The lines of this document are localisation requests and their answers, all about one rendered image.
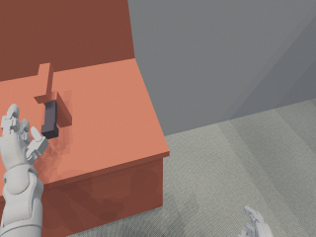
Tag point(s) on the robot left hand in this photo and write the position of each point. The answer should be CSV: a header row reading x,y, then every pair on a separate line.
x,y
16,147

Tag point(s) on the left robot forearm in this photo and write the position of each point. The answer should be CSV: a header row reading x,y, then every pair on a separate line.
x,y
22,213

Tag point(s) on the tap lever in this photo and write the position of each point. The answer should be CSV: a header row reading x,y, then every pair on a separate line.
x,y
49,129

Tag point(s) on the counter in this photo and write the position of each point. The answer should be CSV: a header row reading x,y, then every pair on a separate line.
x,y
106,163

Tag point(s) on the robot right hand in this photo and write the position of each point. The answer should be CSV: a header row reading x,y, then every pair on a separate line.
x,y
260,229

